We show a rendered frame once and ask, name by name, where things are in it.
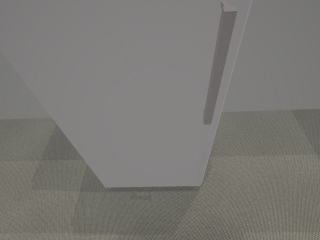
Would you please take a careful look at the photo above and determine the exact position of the handle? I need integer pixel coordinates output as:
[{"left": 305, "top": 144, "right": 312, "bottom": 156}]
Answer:
[{"left": 203, "top": 0, "right": 237, "bottom": 125}]

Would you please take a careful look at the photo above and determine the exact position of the fridge door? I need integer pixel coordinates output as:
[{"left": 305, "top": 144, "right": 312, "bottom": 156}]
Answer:
[{"left": 0, "top": 0, "right": 251, "bottom": 188}]

